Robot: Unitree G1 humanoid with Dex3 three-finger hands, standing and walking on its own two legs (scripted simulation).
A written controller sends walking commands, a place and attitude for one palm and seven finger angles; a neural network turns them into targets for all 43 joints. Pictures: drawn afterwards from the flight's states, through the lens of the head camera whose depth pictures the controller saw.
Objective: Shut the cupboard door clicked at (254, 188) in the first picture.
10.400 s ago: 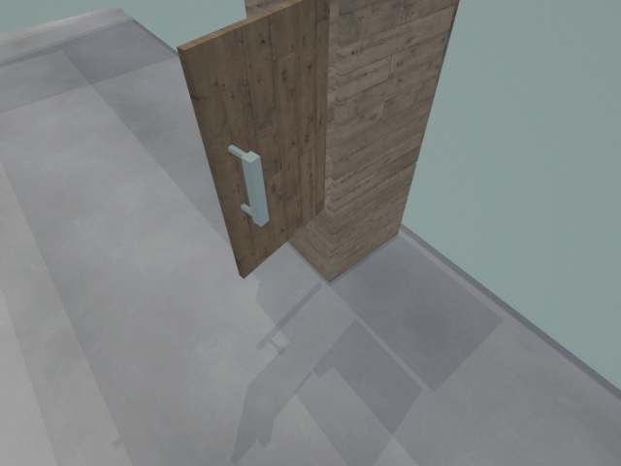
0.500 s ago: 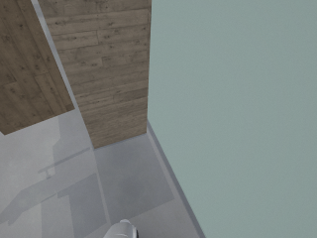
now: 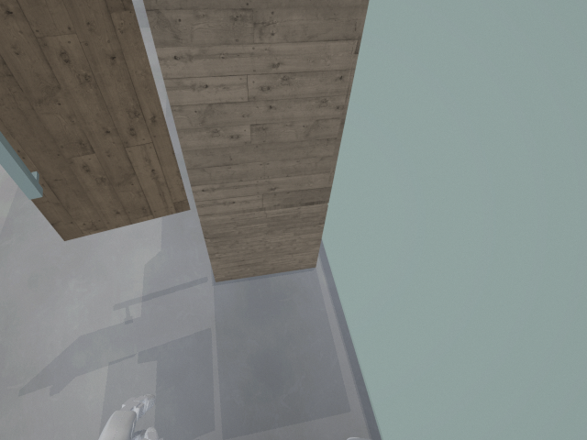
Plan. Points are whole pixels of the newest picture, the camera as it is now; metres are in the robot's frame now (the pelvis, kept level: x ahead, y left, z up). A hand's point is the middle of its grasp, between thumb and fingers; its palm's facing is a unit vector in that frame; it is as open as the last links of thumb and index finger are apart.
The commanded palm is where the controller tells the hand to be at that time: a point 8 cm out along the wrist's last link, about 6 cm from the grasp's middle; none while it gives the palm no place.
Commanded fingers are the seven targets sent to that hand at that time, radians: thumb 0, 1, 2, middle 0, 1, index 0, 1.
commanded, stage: turn to face it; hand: left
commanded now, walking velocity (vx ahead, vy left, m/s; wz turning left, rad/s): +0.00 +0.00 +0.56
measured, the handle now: (13, 156) +0.60 +0.57 -0.03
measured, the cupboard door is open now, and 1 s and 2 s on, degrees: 100 100 100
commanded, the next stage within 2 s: take the last steps up to it in 0.46 s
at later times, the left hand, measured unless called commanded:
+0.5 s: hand out of the picture -0.01 +0.21 -0.19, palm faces +0.29 -0.93 -0.24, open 7.4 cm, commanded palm none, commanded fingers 0.00 0.90 0.90 -0.20 -0.30 -0.20 -0.30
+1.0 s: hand out of the picture -0.01 +0.17 -0.16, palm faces +0.47 -0.87 -0.17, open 7.4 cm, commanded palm none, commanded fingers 0.00 0.90 0.90 -0.20 -0.30 -0.20 -0.30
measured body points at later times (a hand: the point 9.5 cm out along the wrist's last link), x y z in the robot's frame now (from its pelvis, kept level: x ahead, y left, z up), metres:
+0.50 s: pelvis +0.03 -0.01 -0.01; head +0.06 +0.03 +0.44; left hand -0.02 +0.26 -0.17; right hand +0.22 -0.22 -0.13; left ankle +0.02 +0.10 -0.74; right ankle +0.02 -0.15 -0.69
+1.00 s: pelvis +0.09 +0.03 +0.01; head +0.12 +0.05 +0.46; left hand -0.04 +0.22 -0.15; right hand +0.26 -0.17 -0.14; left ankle +0.09 +0.17 -0.71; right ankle +0.08 -0.14 -0.74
